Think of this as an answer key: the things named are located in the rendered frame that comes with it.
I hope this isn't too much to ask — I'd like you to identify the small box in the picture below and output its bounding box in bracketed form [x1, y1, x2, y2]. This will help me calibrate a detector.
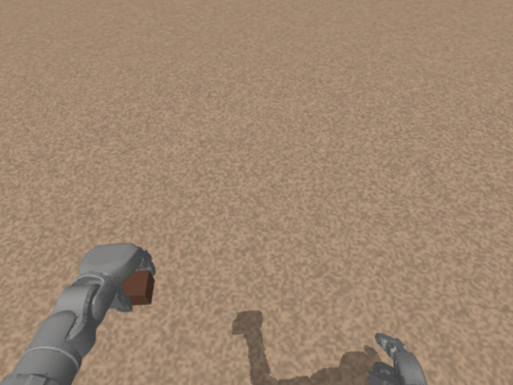
[121, 270, 155, 306]

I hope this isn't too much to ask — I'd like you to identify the right robot hand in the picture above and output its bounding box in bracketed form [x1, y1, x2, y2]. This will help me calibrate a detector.
[368, 333, 427, 385]

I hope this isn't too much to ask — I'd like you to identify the left robot hand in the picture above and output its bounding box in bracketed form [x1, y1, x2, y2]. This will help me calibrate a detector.
[79, 243, 156, 312]

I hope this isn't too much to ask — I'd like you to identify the left robot arm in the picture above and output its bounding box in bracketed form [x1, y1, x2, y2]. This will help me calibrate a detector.
[0, 272, 116, 385]

